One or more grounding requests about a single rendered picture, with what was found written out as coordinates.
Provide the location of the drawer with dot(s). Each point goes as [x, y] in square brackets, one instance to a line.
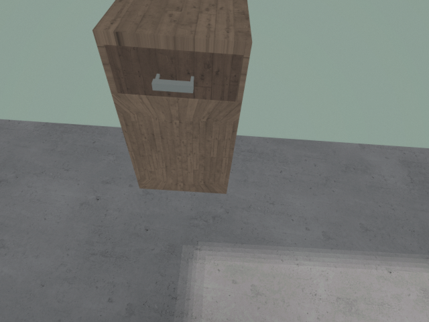
[216, 75]

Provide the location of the cabinet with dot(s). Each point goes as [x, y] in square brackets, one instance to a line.
[178, 144]

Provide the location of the handle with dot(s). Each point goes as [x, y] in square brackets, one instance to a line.
[172, 85]

